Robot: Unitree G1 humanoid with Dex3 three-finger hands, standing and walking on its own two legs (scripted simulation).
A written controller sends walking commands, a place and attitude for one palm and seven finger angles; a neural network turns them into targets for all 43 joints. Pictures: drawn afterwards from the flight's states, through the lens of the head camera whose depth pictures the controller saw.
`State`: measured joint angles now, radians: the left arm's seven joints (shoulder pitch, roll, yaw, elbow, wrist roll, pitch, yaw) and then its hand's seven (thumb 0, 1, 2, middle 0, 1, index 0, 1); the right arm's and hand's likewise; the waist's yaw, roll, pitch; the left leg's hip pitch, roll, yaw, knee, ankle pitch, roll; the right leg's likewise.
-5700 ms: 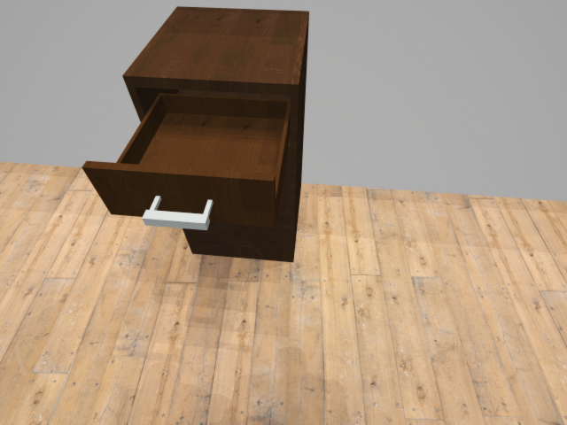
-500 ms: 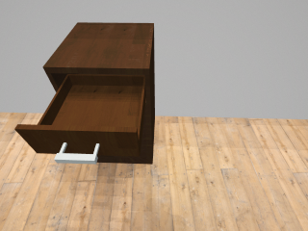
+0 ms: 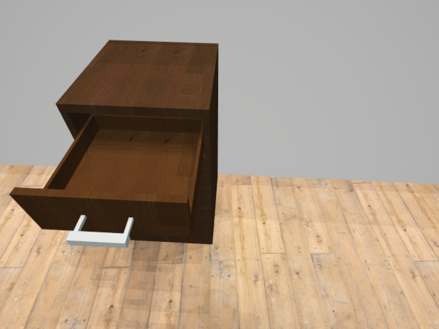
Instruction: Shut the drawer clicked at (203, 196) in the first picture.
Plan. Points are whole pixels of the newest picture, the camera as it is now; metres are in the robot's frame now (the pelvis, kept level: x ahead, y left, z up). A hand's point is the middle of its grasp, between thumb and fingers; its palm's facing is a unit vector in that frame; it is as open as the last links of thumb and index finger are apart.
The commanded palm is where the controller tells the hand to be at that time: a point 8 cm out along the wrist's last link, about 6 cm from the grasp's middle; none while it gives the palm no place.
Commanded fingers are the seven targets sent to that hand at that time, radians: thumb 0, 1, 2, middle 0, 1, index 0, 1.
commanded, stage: look again from close up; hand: left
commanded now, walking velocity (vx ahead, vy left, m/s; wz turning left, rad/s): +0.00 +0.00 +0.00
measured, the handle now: (102, 230) +0.33 +0.29 -0.07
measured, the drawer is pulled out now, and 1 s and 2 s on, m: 0.29 0.29 0.29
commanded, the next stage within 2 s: shuffle to correct the standing spot in 0.04 s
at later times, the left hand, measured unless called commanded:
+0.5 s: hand out of the picture +0.01 +0.20 -0.18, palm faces +0.09 -0.98 -0.20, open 7.4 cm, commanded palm none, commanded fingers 0.00 0.90 0.90 -0.20 -0.30 -0.20 -0.30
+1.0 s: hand out of the picture +0.04 +0.25 -0.16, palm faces +0.09 -0.96 -0.26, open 7.4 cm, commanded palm none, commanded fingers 0.00 0.90 0.90 -0.20 -0.30 -0.20 -0.30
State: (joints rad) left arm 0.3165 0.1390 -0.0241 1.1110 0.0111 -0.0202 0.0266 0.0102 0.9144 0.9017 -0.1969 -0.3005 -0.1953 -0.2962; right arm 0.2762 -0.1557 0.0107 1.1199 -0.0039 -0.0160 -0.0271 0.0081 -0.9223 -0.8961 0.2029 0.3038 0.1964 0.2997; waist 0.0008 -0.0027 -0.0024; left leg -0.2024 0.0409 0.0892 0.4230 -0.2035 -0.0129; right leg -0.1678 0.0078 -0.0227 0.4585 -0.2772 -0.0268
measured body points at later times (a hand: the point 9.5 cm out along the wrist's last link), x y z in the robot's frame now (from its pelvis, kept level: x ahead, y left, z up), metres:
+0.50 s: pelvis +0.03 +0.02 -0.01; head +0.03 +0.02 +0.44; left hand +0.00 +0.25 -0.17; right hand +0.04 -0.22 -0.16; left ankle +0.01 +0.13 -0.74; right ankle -0.02 -0.10 -0.74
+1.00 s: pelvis +0.03 +0.07 +0.00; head +0.04 +0.04 +0.45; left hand +0.04 +0.30 -0.14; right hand +0.08 -0.17 -0.16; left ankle +0.02 +0.22 -0.67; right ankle +0.01 -0.05 -0.74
